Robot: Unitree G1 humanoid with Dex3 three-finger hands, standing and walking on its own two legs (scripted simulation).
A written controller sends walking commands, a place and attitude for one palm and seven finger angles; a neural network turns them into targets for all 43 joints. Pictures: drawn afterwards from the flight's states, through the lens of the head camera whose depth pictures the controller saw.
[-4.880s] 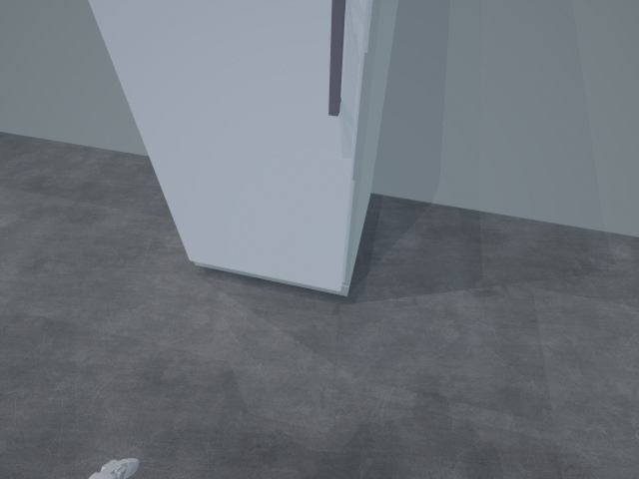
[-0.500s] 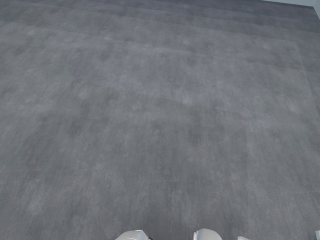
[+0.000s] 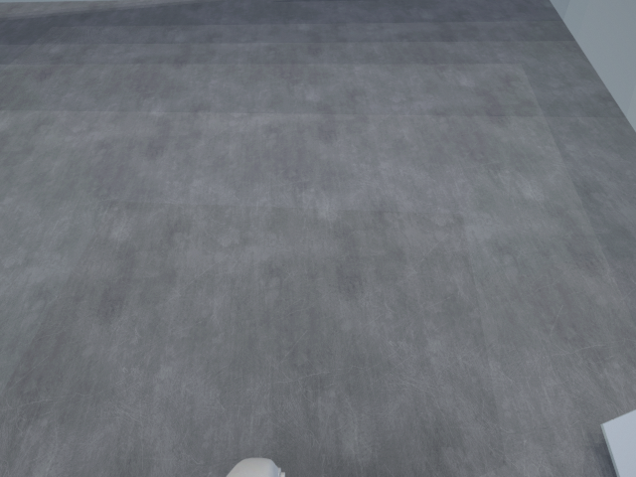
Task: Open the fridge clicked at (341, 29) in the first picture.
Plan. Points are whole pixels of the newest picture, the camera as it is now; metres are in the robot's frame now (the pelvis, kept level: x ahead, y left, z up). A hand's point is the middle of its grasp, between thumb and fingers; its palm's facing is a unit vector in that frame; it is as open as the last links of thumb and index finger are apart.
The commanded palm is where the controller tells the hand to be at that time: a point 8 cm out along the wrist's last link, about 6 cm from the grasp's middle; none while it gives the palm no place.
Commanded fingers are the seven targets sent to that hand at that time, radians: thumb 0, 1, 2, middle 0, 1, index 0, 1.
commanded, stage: turn to face it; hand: right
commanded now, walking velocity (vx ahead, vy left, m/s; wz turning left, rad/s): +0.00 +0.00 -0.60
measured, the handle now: out of the picture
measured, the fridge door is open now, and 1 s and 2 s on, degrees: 0 0 0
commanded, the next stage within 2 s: none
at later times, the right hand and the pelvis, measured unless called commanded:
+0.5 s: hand out of the picture +0.01 -0.16 -0.15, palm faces +0.31 +0.91 -0.27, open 7.4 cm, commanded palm none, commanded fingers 0.00 -0.90 -0.90 0.20 0.30 0.20 0.30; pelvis -0.03 +0.06 +0.00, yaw -19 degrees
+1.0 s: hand out of the picture -0.10 -0.24 -0.17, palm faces +0.60 +0.76 -0.27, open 7.4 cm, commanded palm none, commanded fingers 0.00 -0.90 -0.90 0.20 0.30 0.20 0.30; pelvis -0.04 +0.00 +0.00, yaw -36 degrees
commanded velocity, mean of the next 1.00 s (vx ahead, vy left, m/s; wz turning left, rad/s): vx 0.00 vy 0.00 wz -0.60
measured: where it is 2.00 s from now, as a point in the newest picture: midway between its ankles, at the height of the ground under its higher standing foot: outside the picture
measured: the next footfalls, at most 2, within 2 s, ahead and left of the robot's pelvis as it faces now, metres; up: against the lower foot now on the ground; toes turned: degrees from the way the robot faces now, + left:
left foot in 0.30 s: +0.01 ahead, +0.16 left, +0.00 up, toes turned -11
right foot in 0.74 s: -0.06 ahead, -0.10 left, +0.00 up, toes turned -34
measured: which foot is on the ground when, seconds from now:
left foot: up 0.00-0.28, down 0.30-0.74, up 0.76-1.00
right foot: down 0.00-0.30, up 0.32-0.72, down 0.74-1.00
